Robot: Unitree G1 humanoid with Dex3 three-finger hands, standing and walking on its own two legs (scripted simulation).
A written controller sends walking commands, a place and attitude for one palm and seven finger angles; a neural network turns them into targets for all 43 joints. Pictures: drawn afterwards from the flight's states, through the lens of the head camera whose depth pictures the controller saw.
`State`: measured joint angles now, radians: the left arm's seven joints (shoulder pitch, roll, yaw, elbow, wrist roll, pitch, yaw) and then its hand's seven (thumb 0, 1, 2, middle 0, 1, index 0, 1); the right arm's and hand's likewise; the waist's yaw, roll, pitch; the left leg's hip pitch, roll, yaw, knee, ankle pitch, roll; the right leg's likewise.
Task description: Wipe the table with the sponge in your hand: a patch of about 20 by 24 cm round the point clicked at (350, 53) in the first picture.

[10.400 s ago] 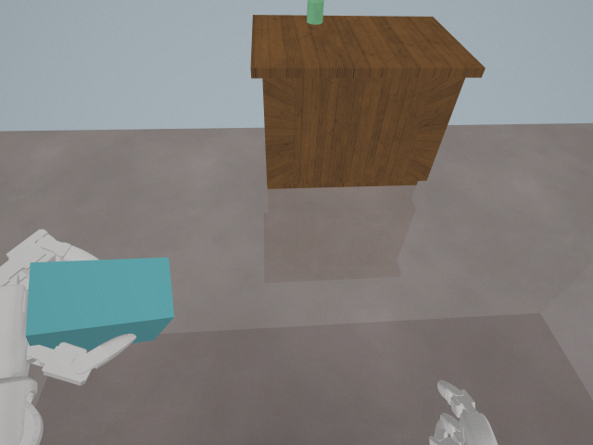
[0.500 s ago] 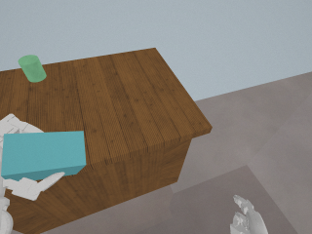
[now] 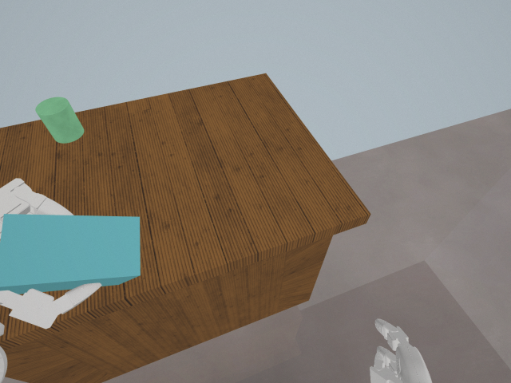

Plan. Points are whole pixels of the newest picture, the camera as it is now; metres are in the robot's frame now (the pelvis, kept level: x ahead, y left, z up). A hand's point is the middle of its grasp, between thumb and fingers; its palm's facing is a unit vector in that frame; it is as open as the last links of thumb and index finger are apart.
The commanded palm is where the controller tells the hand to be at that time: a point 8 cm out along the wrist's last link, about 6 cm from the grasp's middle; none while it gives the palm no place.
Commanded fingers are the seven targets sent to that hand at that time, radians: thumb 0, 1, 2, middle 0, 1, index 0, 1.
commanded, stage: shuffle to correct the standing spot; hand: left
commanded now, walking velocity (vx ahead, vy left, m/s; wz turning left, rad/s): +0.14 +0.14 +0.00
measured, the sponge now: (91, 255) +0.23 +0.20 +0.16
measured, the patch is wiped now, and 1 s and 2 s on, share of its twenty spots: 0.00 0.00 0.00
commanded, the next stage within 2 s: come to a stop and stand still in 0.14 s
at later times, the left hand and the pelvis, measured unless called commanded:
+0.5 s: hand (8, 209) +0.27 +0.30 +0.18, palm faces +0.35 -0.84 -0.41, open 10.1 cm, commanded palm +0.22 +0.34 +0.19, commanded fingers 0.00 0.10 1.30 -1.20 -1.60 -1.20 -1.60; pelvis +0.04 +0.06 +0.01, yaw -3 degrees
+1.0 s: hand out of the picture +0.26 +0.32 +0.17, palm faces +0.28 -0.89 -0.35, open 10.1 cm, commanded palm +0.20 +0.36 +0.19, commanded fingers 0.00 0.10 1.30 -1.20 -1.60 -1.20 -1.60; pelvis +0.02 +0.09 +0.01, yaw -5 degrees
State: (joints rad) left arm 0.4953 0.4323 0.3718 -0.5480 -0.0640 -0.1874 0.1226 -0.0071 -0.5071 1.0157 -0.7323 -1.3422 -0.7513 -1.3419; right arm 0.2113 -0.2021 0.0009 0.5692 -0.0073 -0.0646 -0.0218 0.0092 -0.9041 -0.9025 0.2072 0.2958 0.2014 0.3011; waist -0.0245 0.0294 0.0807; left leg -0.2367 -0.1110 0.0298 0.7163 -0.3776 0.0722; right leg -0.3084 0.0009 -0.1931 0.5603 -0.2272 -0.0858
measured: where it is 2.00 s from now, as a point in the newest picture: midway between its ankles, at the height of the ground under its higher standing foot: outside the picture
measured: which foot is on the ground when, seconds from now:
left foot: up 0.00-0.30, down 0.32-1.00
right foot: down 0.00-1.00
